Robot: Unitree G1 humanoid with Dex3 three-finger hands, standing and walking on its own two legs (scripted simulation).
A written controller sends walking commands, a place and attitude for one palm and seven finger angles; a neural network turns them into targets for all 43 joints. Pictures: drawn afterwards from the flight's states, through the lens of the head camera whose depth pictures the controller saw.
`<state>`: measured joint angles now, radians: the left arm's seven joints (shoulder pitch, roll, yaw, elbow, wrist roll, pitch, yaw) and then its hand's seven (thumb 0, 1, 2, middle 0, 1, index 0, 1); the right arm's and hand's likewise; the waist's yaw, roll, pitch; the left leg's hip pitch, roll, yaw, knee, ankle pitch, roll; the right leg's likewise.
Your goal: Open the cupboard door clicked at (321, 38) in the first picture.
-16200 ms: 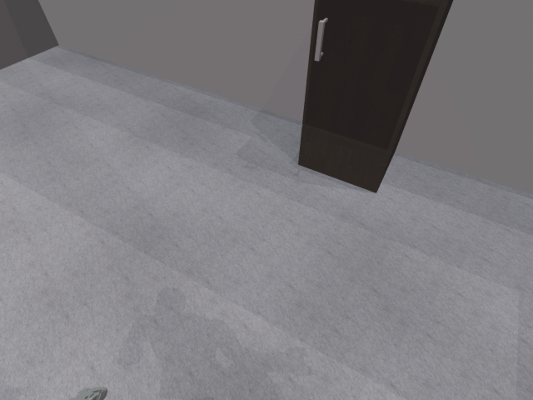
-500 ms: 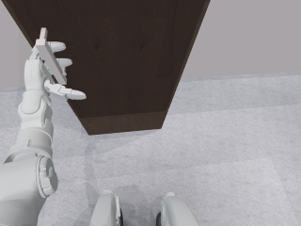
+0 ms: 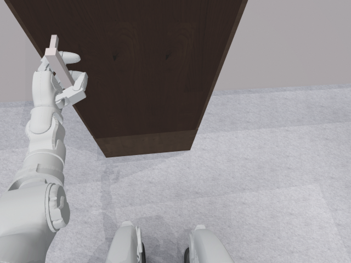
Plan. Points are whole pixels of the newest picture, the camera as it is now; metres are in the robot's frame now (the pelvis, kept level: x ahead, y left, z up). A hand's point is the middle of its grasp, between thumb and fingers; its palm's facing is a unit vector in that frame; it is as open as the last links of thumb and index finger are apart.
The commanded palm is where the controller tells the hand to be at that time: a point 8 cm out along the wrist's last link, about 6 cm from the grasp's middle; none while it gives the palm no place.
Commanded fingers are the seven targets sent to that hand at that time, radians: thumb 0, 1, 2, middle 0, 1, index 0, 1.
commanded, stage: close the thumb around the handle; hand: left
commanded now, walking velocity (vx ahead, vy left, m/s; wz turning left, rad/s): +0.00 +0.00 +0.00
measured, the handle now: (66, 70) +0.53 +0.23 +0.06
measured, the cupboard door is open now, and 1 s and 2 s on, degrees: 1 28 41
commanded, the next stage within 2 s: pull the door open along its arc in 0.14 s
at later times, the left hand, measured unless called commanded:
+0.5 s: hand (78, 96) +0.47 +0.19 +0.05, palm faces +0.06 -1.00 -0.01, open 5.4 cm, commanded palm +0.41 +0.24 +0.06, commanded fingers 0.00 0.90 0.90 -0.40 -1.35 -0.40 -1.35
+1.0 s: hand (110, 153) +0.33 +0.11 +0.06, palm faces +0.44 -0.90 +0.03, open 5.6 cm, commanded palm +0.27 +0.16 +0.06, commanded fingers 0.00 0.90 0.90 -0.40 -1.35 -0.40 -1.35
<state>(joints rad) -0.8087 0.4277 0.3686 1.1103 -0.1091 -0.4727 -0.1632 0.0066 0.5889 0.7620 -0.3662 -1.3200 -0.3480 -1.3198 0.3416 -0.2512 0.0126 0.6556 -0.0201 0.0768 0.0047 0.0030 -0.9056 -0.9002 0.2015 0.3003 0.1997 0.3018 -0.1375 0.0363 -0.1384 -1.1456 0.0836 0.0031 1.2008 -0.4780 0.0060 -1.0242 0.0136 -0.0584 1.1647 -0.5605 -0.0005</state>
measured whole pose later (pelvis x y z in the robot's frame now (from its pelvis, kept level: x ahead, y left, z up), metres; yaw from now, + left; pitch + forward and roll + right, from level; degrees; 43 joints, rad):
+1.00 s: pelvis +0.01 -0.02 +0.02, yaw +2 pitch +16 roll +0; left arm -0.05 -0.04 -0.01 0.35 0.02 -0.44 0.46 0.04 0.74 0.76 -0.40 -1.35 -0.40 -1.35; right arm 0.17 -0.18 -0.01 0.56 -0.07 0.04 0.04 0.01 -0.91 -0.90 0.20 0.30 0.20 0.30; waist -0.01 0.01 -0.17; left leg -0.93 0.06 0.00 1.12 -0.47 -0.03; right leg -0.83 -0.01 -0.06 1.13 -0.59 -0.03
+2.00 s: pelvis +0.02 -0.04 +0.02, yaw +5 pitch +15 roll +0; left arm 0.28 -0.08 -0.24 0.09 0.09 -0.35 0.51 0.00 -0.36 0.36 -0.30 -1.15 -0.34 -1.15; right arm 0.21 -0.19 0.00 0.54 -0.08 -0.04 0.01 0.01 -0.91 -0.90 0.20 0.30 0.20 0.30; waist 0.00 0.03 -0.19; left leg -0.90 0.04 -0.04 1.10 -0.47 -0.05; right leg -0.79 -0.02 -0.10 1.14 -0.62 -0.05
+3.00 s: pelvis +0.00 -0.01 +0.00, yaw +3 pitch +15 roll -1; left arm 0.48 0.07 -0.25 -0.14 -0.01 -0.40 0.10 -0.01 -0.50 0.30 -0.18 -0.32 -0.20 -0.33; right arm 0.25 -0.19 0.02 0.38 -0.02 -0.01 0.02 0.01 -0.90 -0.90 0.20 0.30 0.20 0.30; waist -0.01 0.04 -0.17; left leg -0.98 0.04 -0.01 1.21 -0.50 -0.01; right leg -0.86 -0.02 -0.06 1.21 -0.62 -0.01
